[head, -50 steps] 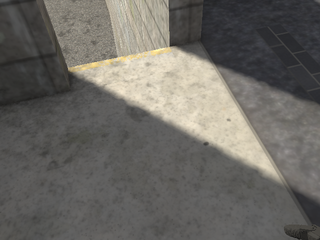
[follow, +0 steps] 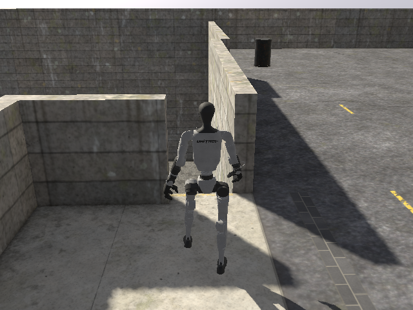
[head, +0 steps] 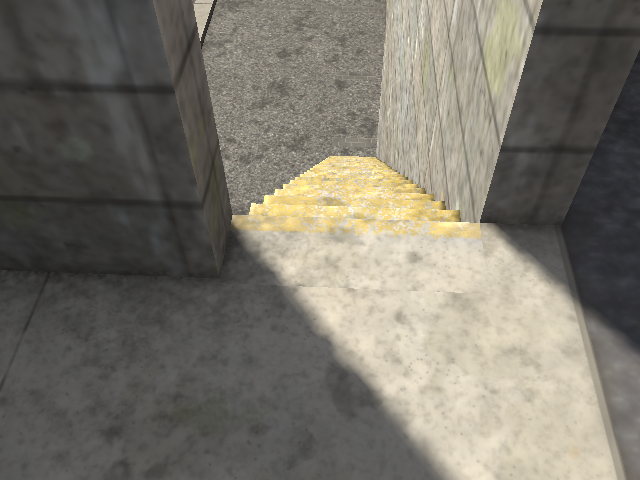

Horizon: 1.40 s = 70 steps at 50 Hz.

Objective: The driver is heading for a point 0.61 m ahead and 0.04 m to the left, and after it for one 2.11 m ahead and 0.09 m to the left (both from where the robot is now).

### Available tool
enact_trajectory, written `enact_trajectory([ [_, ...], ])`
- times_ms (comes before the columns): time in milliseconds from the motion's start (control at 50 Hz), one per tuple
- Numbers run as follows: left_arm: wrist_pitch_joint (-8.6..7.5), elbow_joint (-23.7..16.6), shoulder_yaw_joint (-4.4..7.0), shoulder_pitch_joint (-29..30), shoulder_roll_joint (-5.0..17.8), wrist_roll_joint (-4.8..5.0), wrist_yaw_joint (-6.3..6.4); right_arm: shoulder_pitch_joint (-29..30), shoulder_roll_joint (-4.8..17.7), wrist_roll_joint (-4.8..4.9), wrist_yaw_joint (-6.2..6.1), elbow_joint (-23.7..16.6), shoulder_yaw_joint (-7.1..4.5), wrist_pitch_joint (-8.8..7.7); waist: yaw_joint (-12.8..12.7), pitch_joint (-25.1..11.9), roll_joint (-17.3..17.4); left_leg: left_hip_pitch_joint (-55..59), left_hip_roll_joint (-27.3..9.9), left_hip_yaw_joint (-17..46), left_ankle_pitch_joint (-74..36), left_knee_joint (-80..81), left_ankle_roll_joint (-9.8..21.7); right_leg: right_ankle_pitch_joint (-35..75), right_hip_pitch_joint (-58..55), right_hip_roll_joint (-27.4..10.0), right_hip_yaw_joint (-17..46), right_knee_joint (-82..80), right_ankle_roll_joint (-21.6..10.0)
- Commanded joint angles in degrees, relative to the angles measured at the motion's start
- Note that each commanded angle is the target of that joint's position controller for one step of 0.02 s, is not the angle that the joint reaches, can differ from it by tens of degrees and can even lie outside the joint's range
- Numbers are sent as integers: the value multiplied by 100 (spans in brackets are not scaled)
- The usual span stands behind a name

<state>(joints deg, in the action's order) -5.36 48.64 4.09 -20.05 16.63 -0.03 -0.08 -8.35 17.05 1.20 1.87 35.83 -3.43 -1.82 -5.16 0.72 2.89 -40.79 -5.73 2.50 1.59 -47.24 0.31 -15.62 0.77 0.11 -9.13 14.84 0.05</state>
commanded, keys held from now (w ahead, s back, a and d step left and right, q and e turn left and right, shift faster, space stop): w+q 0.36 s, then w+e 0.30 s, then e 0.34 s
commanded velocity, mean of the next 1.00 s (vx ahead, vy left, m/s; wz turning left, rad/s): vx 0.42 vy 0.00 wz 0.09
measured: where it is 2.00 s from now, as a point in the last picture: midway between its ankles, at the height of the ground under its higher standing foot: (338, 398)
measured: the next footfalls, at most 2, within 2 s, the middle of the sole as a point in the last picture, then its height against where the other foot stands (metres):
left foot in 0.14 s outside the picture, level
right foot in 0.70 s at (365, 427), level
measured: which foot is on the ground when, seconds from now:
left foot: up 0.00-0.12, down 0.14-0.70, up 0.72-1.00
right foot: down 0.00-0.16, up 0.18-0.68, down 0.70-1.00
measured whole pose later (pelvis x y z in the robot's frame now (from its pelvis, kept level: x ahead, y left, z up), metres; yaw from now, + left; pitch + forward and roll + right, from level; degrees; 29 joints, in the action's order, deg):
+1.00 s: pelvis +0.53 +0.04 +0.00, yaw +2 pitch +4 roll +1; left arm -7.6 43.5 3.6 -17.6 17.2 -3.4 -2.2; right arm -10.3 16.3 -4.4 1.1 39.5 0.3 -2.2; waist -1.3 -0.7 -0.1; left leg -38.3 -4.5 5.4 13.7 -53.5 -5.8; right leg -7.1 15.6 9.2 6.2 20.3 -7.2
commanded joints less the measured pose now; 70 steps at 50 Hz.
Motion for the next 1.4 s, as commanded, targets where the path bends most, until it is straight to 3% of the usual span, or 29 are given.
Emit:
enact_trajectory([
  [20, -41, -341, 207, 328, 1018, 86, 21, 599, 105, 28, 124, -617, 23, -77, 76, 326, -627, 108, 11, -222, -132, 608, 146, 1928, 57, -1577, 464, -445, -868],
  [100, 102, -271, 294, 271, 1301, 173, 52, 478, 385, -11, 175, -782, -111, -35, 348, 91, -830, 900, 476, -737, 917, 995, 544, 4167, -422, -1663, 59, 556, -636],
  [140, 165, -311, 248, 237, 1201, 158, 108, -1132, 912, -6, 75, -370, -429, 13, 1206, -802, -611, 3292, 992, -858, 594, 1470, 924, 4890, 350, -1300, -277, 2809, -348],
  [160, 118, -478, 58, 6, 669, -111, 87, -1797, 1472, 34, -64, -259, -575, 71, 1241, -1334, 619, 5035, -280, 1009, 123, 1476, 1352, 1430, 2097, -912, -285, 4810, -80],
  [180, -84, -817, -100, -210, 342, -76, -3, -1527, 1774, 22, -26, -481, -538, -16, 779, -2266, 1586, 6376, -1409, 4399, 1585, 2664, 2479, -1857, 4046, 198, 831, 6473, 124],
  [200, -235, -873, 46, 500, 970, 133, -70, -1598, 1237, -17, 38, -487, -403, -93, 1208, -2089, 566, 6173, -1329, 4198, 1948, 3055, 2126, -1459, 4626, -131, 1543, 6717, 8],
  [220, -293, -1003, 37, 828, 957, 236, -89, -1421, 1037, -48, 39, -433, -333, -149, 1097, -1292, 400, 5455, -1132, 3368, 1593, 3024, 1891, -970, 4790, -318, 1426, 6417, -104],
  [240, -291, -952, 7, 839, 836, 127, -31, -1038, 900, -38, 36, -468, -285, -174, 803, -821, -224, 4535, -876, 2713, 907, 3014, 1718, -545, 4477, -559, 1414, 5931, -91],
  [280, -172, -878, 57, 661, 854, -19, 6, -536, 703, -120, -1, -580, -207, -186, 414, -543, -60, 3420, -523, 2032, -31, 3188, 1595, -171, 3707, -784, 1441, 5287, -7],
  [360, -9, -923, 8, 894, 591, -126, 41, -645, 784, -84, -124, -387, -229, -243, 379, -324, -75, 2767, -272, 1485, -767, 3402, 1668, 444, 3581, -617, 1272, 4387, 311],
  [480, -55, -1081, -172, 1981, 283, 17, -130, -1111, 834, -56, -206, 48, -193, -281, 932, 10, 153, 3052, -221, 879, 21, 3612, 1245, 2405, 3385, -459, 1048, 2231, 242],
  [580, -114, -1395, -193, 2508, 415, 67, -289, -1479, 975, -70, -221, 450, -237, -265, 1099, 348, 77, 4468, -853, 966, -318, 3438, 1161, 1710, 4267, -425, 1144, 1645, -208],
  [640, -125, -1470, -215, 2374, 365, 49, -388, -1412, 1011, -35, -290, 554, -246, -206, 957, 144, 77, 4751, -885, 604, -1723, 2939, 915, 1165, 3924, -187, 965, 1531, -434],
  [700, -140, -1092, 33, 690, 846, -55, -376, -1067, 1053, -177, -370, 427, -191, -88, 33, -913, 45, 3879, -273, -66, -3991, 725, 420, 1735, 1222, 321, 683, 1375, -780],
  [720, -141, -721, 6, -298, 1089, -248, -122, -1839, 206, -1087, 122, 674, 222, -381, 206, -2285, -1006, 2912, 322, -294, -1441, -353, -60, 4339, -1392, -361, 1615, 1733, -1608],
  [740, -63, -856, 75, -749, 1309, -363, -164, -2900, -192, -1036, 320, 530, 326, -481, 350, -3426, -1882, 493, 1293, 18, 3477, -1903, -494, 4425, -4026, -1890, 4627, 1315, -3109],
  [760, -76, -693, 144, -1188, 938, -483, -102, -1372, 448, -536, 305, 376, 221, -463, -612, -2045, -829, -571, 1032, 472, 3235, -2948, -455, 4054, -3241, -1772, 4549, 963, -2495],
  [780, -134, -521, 141, -793, 944, -495, -93, -549, 679, -472, 240, 65, 127, -437, -403, -919, -365, -891, 767, 480, 2953, -3150, -394, 3643, -2001, -1596, 3839, 868, -2049],
  [800, -172, -531, 126, -220, 901, -276, -100, -663, 843, -588, 83, 85, 65, -375, 141, -870, -132, -314, 407, 534, 2457, -2670, -377, 3927, -822, -1522, 3615, 648, -1976],
  [840, -220, -789, 17, 687, 667, -165, -154, -1035, 699, -813, -123, 101, 148, -292, 825, -715, -524, 752, 86, 513, 2188, -2045, -353, 4934, 785, -1207, 2991, 273, -2014],
  [900, -272, -1088, 132, 1099, 833, -291, -176, -1159, 626, -507, -157, 101, 186, -156, 932, -769, -323, 1220, 144, 273, 1511, -1239, -599, 4032, 1642, -837, 2554, 20, -1924],
  [920, -321, -1066, 183, 1067, 993, -340, -153, -1105, 520, -613, -117, 188, 206, -58, 1012, -762, -462, 1250, 195, 169, 1139, -1026, -625, 3524, 1886, -684, 2589, 33, -1729],
  [1040, -385, -1057, 230, 136, 1107, -284, -161, -232, 510, -495, -169, 272, 181, -60, 525, -674, -640, 251, 219, 216, 823, -473, -686, 3150, 921, -780, 3213, 414, -1290],
  [1220, -168, -1291, 246, -132, 1115, -78, -247, 750, 513, -317, -289, 411, 287, -227, 105, -595, -754, 22, 463, 37, 1607, 518, -744, 4246, -452, -857, 4015, 1171, -1593],
  [1300, 22, -1142, 192, -281, 1144, -34, -193, 1199, 579, -214, -303, 452, 251, -369, 24, -528, -700, 580, 639, -121, 1019, 1482, -426, 4261, -355, -615, 4169, 1496, -1307],
  [1340, 45, -1222, 91, 321, 1092, -61, -311, 761, 698, -68, -300, 573, 209, -408, 600, -595, -485, 2391, 590, -155, -781, 2157, 72, 4236, 861, -205, 3970, 1621, -879],
  [1360, 42, -1274, -29, 310, 867, -100, -381, 143, 957, -21, -351, 652, 111, -465, 807, -1144, -87, 4079, 30, 327, -2725, 2065, 736, 3608, 1746, 251, 3524, 2090, -422],
  [1380, -21, -1376, -183, -275, 502, -227, -298, -504, 1375, -51, -351, 657, -34, -493, 814, -2326, 1230, 6111, -1684, 2216, -4829, 2195, 2580, 277, 2972, 972, 2643, 3532, 275],
  [1400, 7, -1517, -62, 80, 772, -232, -149, -807, 1264, -335, -357, 771, -79, -484, 1081, -2057, 451, 5968, -2208, 2701, -4429, 2547, 2810, -3010, 3691, 933, 1976, 4635, 548],
])
Keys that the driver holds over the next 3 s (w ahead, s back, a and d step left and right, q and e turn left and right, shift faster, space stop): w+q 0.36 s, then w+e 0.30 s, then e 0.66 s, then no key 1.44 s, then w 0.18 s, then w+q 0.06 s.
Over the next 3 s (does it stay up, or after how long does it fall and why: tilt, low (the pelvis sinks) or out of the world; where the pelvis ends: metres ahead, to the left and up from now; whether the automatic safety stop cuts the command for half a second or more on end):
stays up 0.70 0.05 -0.01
